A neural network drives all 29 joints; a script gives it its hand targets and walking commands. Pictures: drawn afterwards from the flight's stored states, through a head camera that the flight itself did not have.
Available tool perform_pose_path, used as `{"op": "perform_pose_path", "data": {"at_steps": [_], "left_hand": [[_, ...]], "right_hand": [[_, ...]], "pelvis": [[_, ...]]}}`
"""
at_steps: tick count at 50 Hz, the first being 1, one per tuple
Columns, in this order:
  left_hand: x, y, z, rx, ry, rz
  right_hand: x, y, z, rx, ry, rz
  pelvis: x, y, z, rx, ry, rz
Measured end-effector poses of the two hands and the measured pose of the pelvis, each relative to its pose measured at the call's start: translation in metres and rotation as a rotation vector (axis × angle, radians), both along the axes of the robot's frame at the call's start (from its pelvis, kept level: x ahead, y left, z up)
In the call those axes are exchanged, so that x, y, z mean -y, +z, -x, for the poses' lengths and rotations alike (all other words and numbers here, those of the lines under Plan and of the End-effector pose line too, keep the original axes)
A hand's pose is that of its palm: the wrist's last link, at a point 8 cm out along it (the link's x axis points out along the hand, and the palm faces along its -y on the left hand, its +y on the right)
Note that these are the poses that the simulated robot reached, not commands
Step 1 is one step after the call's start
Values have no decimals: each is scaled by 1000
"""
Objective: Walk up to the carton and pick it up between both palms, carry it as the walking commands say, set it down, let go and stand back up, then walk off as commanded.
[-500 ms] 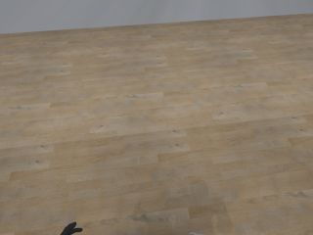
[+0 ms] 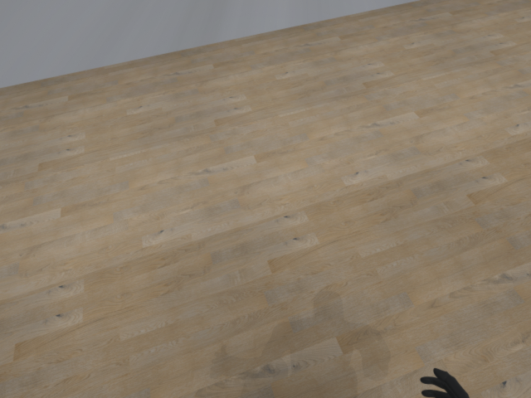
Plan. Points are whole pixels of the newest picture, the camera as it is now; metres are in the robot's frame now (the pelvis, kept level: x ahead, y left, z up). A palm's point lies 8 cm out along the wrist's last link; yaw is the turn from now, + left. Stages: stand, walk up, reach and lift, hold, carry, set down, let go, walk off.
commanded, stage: walk off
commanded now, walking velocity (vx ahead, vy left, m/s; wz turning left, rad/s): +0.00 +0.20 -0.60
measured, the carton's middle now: out of the picture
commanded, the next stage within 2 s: none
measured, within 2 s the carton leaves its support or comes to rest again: neither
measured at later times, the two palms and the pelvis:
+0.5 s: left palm (104, 345) +0.21 +0.32 -0.09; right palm out of the picture -0.02 -0.16 -0.14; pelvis +0.01 +0.11 +0.00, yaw -19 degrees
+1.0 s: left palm (74, 287) +0.31 +0.43 -0.12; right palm out of the picture +0.01 -0.02 -0.09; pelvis +0.07 +0.25 +0.00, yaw -36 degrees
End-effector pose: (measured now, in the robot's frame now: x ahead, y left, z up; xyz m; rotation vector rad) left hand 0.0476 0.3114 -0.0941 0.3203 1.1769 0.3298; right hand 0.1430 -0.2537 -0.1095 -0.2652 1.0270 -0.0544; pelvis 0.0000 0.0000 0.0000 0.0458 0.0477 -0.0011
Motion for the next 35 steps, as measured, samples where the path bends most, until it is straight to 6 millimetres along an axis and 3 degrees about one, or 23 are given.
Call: {"op": "perform_pose_path", "data": {"at_steps": [4, 12, 16, 20, 23, 29, 35], "left_hand": [[-31, -24, -19, 8, -50, 29], [-26, -26, -80, 25, -215, 134], [-12, -21, -118, 65, -314, 152], [7, -14, -156, 143, -418, 140], [6, -6, -165, 164, -458, 110], [-36, 14, -153, 74, -472, 36], [-85, 19, -164, 37, -503, -8]], "right_hand": [[-27, 4, 17, 12, -43, 46], [-57, 18, 76, -21, -225, 70], [-70, 3, 108, -59, -312, 47], [-81, -25, 145, -119, -396, 3], [-92, -35, 166, -171, -438, -23], [-103, -17, 158, -133, -470, -43], [-124, -5, 131, -59, -485, -34]], "pelvis": [[-33, -9, 2, 2, -48, 25], [-69, 3, -2, 4, -162, 56], [-83, 0, -4, 8, -217, 49], [-91, -11, -6, 15, -274, 30], [-99, -12, -6, 21, -309, 34], [-121, 7, -12, 24, -379, 3], [-155, 9, -23, 15, -444, -12]]}}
